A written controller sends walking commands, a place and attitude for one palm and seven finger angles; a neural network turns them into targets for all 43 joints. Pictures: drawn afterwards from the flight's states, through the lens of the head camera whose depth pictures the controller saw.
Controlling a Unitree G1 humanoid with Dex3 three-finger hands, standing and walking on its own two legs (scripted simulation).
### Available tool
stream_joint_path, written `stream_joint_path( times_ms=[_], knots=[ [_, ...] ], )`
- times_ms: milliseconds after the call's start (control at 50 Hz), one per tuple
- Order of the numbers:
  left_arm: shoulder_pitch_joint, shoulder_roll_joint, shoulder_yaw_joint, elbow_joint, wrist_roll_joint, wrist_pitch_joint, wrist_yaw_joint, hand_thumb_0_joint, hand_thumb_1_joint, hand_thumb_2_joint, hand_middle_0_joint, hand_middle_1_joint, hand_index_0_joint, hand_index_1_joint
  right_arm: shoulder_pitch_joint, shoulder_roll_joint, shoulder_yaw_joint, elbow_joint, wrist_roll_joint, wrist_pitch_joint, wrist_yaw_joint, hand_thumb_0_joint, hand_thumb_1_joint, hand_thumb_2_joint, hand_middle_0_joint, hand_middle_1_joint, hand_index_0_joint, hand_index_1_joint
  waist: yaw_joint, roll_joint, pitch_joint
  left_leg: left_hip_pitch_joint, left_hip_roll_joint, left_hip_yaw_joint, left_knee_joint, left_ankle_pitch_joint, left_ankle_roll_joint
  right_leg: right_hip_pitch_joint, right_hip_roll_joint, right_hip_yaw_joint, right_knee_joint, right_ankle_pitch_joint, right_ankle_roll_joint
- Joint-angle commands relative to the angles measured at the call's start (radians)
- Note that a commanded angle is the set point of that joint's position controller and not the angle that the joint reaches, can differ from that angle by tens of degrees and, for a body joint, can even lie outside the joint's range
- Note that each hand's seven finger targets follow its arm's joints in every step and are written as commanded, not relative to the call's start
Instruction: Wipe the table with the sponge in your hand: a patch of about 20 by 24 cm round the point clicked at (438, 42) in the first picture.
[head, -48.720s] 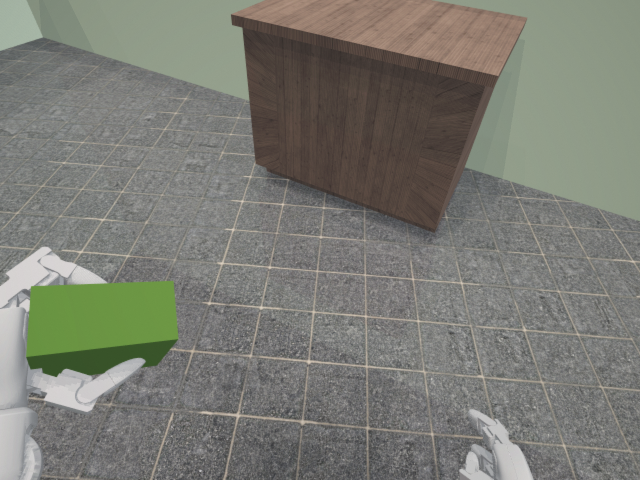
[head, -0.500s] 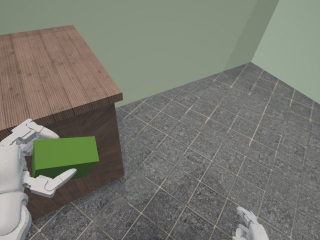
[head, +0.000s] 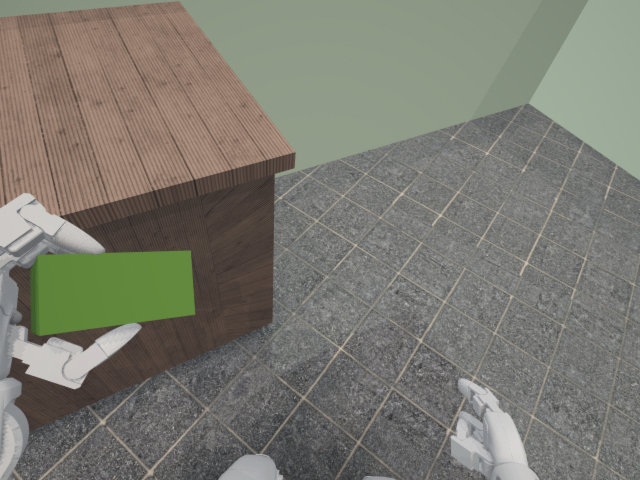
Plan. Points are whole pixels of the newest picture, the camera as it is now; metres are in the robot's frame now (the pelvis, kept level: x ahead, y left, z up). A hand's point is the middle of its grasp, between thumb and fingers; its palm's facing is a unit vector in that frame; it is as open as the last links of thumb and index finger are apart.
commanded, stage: stop stepping back and stand still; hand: left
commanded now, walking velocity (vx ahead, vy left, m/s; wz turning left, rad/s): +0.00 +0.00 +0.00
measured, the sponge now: (130, 290) +0.24 +0.22 +0.15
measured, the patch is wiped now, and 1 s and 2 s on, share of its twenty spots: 1.00 1.00 1.00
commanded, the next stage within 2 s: turn to face it in 0.62 s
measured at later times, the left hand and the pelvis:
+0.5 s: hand (87, 259) +0.24 +0.25 +0.18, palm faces +0.38 -0.85 -0.37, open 9.7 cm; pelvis +0.03 +0.00 +0.03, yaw +0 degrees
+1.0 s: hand (71, 273) +0.23 +0.25 +0.19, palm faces +0.41 -0.83 -0.37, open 9.7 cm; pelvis +0.02 +0.00 +0.03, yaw +2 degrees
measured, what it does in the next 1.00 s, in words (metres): steps on the spot: right foot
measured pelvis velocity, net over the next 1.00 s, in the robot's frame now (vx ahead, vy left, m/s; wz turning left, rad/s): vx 0.02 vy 0.00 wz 0.04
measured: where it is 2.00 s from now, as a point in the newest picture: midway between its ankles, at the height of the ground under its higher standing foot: outside the picture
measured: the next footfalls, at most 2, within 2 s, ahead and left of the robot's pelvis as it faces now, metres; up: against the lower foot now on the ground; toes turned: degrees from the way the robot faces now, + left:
right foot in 0.18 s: +0.04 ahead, -0.10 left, +0.00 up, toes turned +0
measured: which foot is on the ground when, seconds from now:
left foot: down 0.00-1.00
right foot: up 0.00-0.16, down 0.18-1.00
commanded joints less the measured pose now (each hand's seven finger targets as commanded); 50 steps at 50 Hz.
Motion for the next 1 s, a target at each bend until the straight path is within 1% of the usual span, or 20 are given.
stream_joint_path(
  times_ms=[0, 20, 60, 100, 140, 180, 200, 220, 240, 260, 300, 360, 440, 500, 580, 660, 740, 780, 880, 980],
  knots=[
    [-0.111, 0.173, 0.144, -0.156, -0.015, -0.056, 0.023, 0.000, 0.100, 1.300, -1.200, -1.600, -1.200, -1.600, -0.060, -0.123, -0.021, -0.148, -0.007, -0.081, -0.011, 0.000, -0.900, -0.900, 0.200, 0.300, 0.200, 0.300, -0.074, 0.232, -0.120, -0.038, 0.287, -0.417, -0.572, -0.122, 0.135, -0.012, -0.006, 0.056, 0.089, 0.032, 0.011],
    [-0.113, 0.148, 0.122, -0.164, -0.005, -0.064, 0.024, 0.000, 0.100, 1.300, -1.200, -1.600, -1.200, -1.600, -0.069, -0.124, -0.016, -0.151, -0.004, -0.089, -0.012, 0.000, -0.900, -0.900, 0.200, 0.300, 0.200, 0.300, -0.061, 0.218, -0.140, -0.025, 0.261, -0.320, -0.548, -0.152, 0.125, 0.036, -0.016, 0.030, -0.022, 0.066, 0.010],
    [-0.049, 0.125, 0.111, -0.140, 0.001, -0.063, 0.028, 0.000, 0.100, 1.300, -1.200, -1.600, -1.200, -1.600, -0.052, -0.133, -0.011, -0.160, 0.002, -0.098, -0.015, 0.000, -0.900, -0.900, 0.200, 0.300, 0.200, 0.300, -0.050, 0.216, -0.180, -0.036, 0.206, -0.206, -0.527, -0.230, 0.091, 0.158, 0.005, -0.028, -0.229, 0.123, 0.013],
    [0.014, 0.100, 0.082, -0.113, 0.011, -0.052, 0.026, 0.000, 0.100, 1.300, -1.200, -1.600, -1.200, -1.600, -0.035, -0.130, -0.003, -0.164, 0.004, -0.096, -0.013, 0.000, -0.900, -0.900, 0.200, 0.300, 0.200, 0.300, -0.051, 0.204, -0.209, -0.068, 0.161, -0.165, -0.514, -0.308, 0.049, 0.280, 0.025, -0.057, -0.410, 0.174, 0.009],
    [0.029, 0.104, 0.080, -0.077, 0.013, -0.042, 0.028, 0.000, 0.100, 1.300, -1.200, -1.600, -1.200, -1.600, -0.021, -0.130, -0.004, -0.158, 0.000, -0.089, -0.016, 0.000, -0.900, -0.900, 0.200, 0.300, 0.200, 0.300, -0.057, 0.141, -0.221, -0.085, 0.111, -0.106, -0.449, -0.242, 0.011, 0.329, -0.013, 0.006, -0.516, 0.180, -0.013],
    [0.001, 0.106, 0.076, -0.049, 0.012, -0.040, 0.031, 0.000, 0.100, 1.300, -1.200, -1.600, -1.200, -1.600, -0.014, -0.134, -0.001, -0.144, -0.009, -0.084, -0.020, 0.000, -0.900, -0.900, 0.200, 0.300, 0.200, 0.300, -0.061, 0.139, -0.206, -0.010, 0.081, -0.058, -0.378, -0.080, -0.010, 0.244, -0.076, 0.072, -0.587, 0.216, -0.041],
    [-0.022, 0.107, 0.072, -0.028, 0.011, -0.038, 0.033, 0.000, 0.100, 1.300, -1.200, -1.600, -1.200, -1.600, -0.017, -0.135, 0.001, -0.134, -0.008, -0.088, -0.023, 0.000, -0.900, -0.900, 0.200, 0.300, 0.200, 0.300, -0.056, 0.095, -0.224, 0.029, 0.070, -0.045, -0.367, -0.048, -0.014, 0.210, -0.080, 0.083, -0.591, 0.199, -0.037],
    [-0.007, 0.097, 0.063, -0.008, 0.006, -0.029, 0.032, 0.000, 0.100, 1.300, -1.200, -1.600, -1.200, -1.600, -0.012, -0.141, -0.009, -0.133, -0.002, -0.086, -0.028, 0.000, -0.900, -0.900, 0.200, 0.300, 0.200, 0.300, -0.054, 0.012, -0.236, 0.077, 0.066, -0.030, -0.323, 0.028, -0.008, 0.180, -0.088, 0.094, -0.599, 0.203, -0.036],
    [-0.001, 0.109, 0.071, 0.004, -0.001, -0.024, 0.033, 0.000, 0.100, 1.300, -1.200, -1.600, -1.200, -1.600, -0.016, -0.143, -0.009, -0.133, 0.001, -0.080, -0.033, 0.000, -0.900, -0.900, 0.200, 0.300, 0.200, 0.300, -0.053, -0.005, -0.234, 0.099, 0.063, -0.024, -0.304, 0.083, -0.006, 0.158, -0.101, 0.096, -0.609, 0.217, -0.038],
    [-0.032, 0.137, 0.089, -0.013, -0.004, -0.023, 0.034, 0.000, 0.100, 1.300, -1.200, -1.600, -1.200, -1.600, -0.032, -0.148, -0.009, -0.133, 0.001, -0.077, -0.040, 0.000, -0.900, -0.900, 0.200, 0.300, 0.200, 0.300, -0.053, 0.011, -0.230, 0.121, 0.060, -0.020, -0.312, 0.111, -0.010, 0.139, -0.095, 0.083, -0.612, 0.225, -0.034],
    [-0.058, 0.138, 0.085, -0.028, -0.006, -0.032, 0.035, 0.000, 0.100, 1.300, -1.200, -1.600, -1.200, -1.600, -0.038, -0.143, -0.004, -0.135, 0.003, -0.072, -0.049, 0.000, -0.900, -0.900, 0.200, 0.300, 0.200, 0.300, -0.050, 0.084, -0.224, 0.124, 0.065, -0.031, -0.359, 0.143, -0.006, 0.158, -0.075, 0.044, -0.586, 0.265, -0.023],
    [-0.098, 0.163, 0.096, -0.073, -0.011, -0.043, 0.037, 0.000, 0.100, 1.300, -1.200, -1.600, -1.200, -1.600, -0.050, -0.150, -0.007, -0.144, 0.007, -0.071, -0.060, 0.000, -0.900, -0.900, 0.200, 0.300, 0.200, 0.300, -0.045, 0.151, -0.230, 0.142, 0.062, -0.041, -0.404, 0.213, -0.005, 0.197, -0.047, 0.009, -0.556, 0.349, -0.010],
    [-0.034, 0.140, 0.082, -0.062, -0.013, -0.048, 0.038, 0.000, 0.100, 1.300, -1.200, -1.600, -1.200, -1.600, -0.030, -0.154, -0.014, -0.153, 0.008, -0.070, -0.057, 0.000, -0.900, -0.900, 0.200, 0.300, 0.200, 0.300, -0.041, 0.136, -0.266, 0.179, 0.058, -0.032, -0.389, 0.375, -0.004, 0.251, -0.041, -0.007, -0.547, 0.471, -0.007],
    [0.017, 0.122, 0.075, -0.033, -0.017, -0.049, 0.036, 0.000, 0.100, 1.300, -1.200, -1.600, -1.200, -1.600, -0.024, -0.162, -0.021, -0.157, 0.009, -0.064, -0.052, 0.000, -0.900, -0.900, 0.200, 0.300, 0.200, 0.300, -0.044, 0.138, -0.268, 0.187, 0.057, -0.027, -0.387, 0.423, -0.012, 0.251, -0.040, -0.013, -0.551, 0.491, -0.006],
    [0.058, 0.116, 0.080, 0.005, -0.023, -0.046, 0.032, 0.000, 0.100, 1.300, -1.200, -1.600, -1.200, -1.600, -0.019, -0.165, -0.025, -0.162, 0.010, -0.050, -0.050, 0.000, -0.900, -0.900, 0.200, 0.300, 0.200, 0.300, -0.046, 0.100, -0.271, 0.188, 0.054, -0.015, -0.384, 0.410, -0.015, 0.245, -0.044, -0.015, -0.570, 0.497, -0.003],
    [0.006, 0.136, 0.089, -0.004, -0.025, -0.048, 0.031, 0.000, 0.100, 1.300, -1.200, -1.600, -1.200, -1.600, -0.026, -0.170, -0.025, -0.166, 0.008, -0.040, -0.055, 0.000, -0.900, -0.900, 0.200, 0.300, 0.200, 0.300, -0.051, 0.113, -0.256, 0.198, 0.046, -0.009, -0.400, 0.363, -0.017, 0.215, -0.039, -0.016, -0.593, 0.460, 0.000],
    [-0.036, 0.124, 0.065, -0.014, -0.024, -0.046, 0.030, 0.000, 0.100, 1.300, -1.200, -1.600, -1.200, -1.600, -0.023, -0.163, -0.019, -0.171, 0.008, -0.036, -0.056, 0.000, -0.900, -0.900, 0.200, 0.300, 0.200, 0.300, -0.051, 0.102, -0.251, 0.205, 0.037, -0.013, -0.404, 0.347, -0.009, 0.223, -0.039, -0.019, -0.609, 0.455, 0.002],
    [-0.063, 0.127, 0.059, -0.033, -0.023, -0.046, 0.031, 0.000, 0.100, 1.300, -1.200, -1.600, -1.200, -1.600, -0.027, -0.163, -0.018, -0.170, 0.007, -0.038, -0.055, 0.000, -0.900, -0.900, 0.200, 0.300, 0.200, 0.300, -0.053, 0.121, -0.247, 0.218, 0.033, -0.017, -0.406, 0.347, -0.008, 0.213, -0.041, -0.028, -0.612, 0.442, 0.006],
    [-0.025, 0.130, 0.070, -0.018, -0.025, -0.039, 0.032, 0.000, 0.100, 1.300, -1.200, -1.600, -1.200, -1.600, -0.023, -0.157, -0.018, -0.172, 0.009, -0.033, -0.047, 0.000, -0.900, -0.900, 0.200, 0.300, 0.200, 0.300, -0.047, 0.106, -0.254, 0.213, 0.029, -0.028, -0.390, 0.385, -0.004, 0.229, -0.046, -0.040, -0.602, 0.457, 0.011],
    [0.012, 0.126, 0.077, -0.010, -0.031, -0.036, 0.030, 0.000, 0.100, 1.300, -1.200, -1.600, -1.200, -1.600, -0.023, -0.158, -0.022, -0.176, 0.013, -0.024, -0.039, 0.000, -0.900, -0.900, 0.200, 0.300, 0.200, 0.300, -0.047, 0.085, -0.246, 0.181, 0.031, -0.042, -0.388, 0.358, -0.006, 0.226, -0.053, -0.052, -0.591, 0.413, 0.013]
  ],
)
